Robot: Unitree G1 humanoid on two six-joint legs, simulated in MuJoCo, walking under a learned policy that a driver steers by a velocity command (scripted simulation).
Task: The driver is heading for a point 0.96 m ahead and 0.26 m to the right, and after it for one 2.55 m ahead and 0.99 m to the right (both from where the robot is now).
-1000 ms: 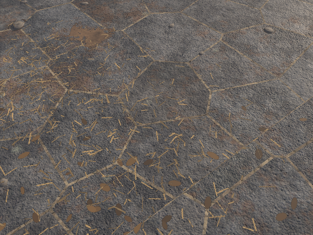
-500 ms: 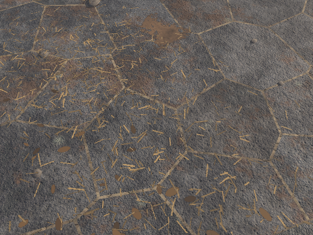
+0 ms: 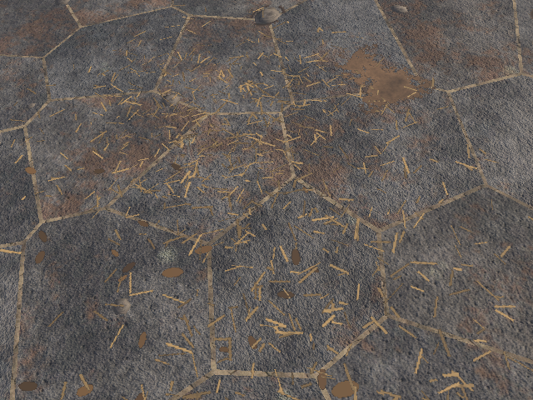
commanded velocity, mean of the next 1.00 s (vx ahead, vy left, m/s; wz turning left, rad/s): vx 0.05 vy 0.00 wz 0.04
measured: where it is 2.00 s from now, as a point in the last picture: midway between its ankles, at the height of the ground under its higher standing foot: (297, 377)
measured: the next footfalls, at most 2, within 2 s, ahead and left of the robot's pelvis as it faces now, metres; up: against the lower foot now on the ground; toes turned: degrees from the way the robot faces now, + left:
left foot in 0.22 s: +0.02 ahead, +0.11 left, +0.00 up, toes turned -3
left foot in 1.56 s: +0.47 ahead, +0.11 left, -0.11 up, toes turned -2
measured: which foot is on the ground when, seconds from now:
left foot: up 0.00-0.20, down 0.22-1.00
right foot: down 0.00-1.00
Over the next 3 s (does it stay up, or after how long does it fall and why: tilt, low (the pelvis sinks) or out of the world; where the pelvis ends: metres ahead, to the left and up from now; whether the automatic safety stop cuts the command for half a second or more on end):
stays up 1.00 -0.24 -0.11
